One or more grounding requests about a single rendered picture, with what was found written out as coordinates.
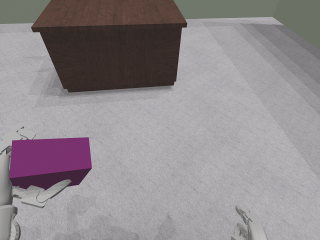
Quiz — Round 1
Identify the robot left forearm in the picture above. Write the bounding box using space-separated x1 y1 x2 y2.
0 204 21 240

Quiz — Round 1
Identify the right robot hand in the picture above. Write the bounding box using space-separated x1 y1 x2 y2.
231 205 268 240

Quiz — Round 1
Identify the table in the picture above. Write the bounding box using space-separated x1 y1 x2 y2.
31 0 187 93

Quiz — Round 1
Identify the sponge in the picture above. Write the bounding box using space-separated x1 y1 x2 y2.
9 137 92 191

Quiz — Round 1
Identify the left robot hand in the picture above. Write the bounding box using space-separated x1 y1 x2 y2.
0 124 72 209

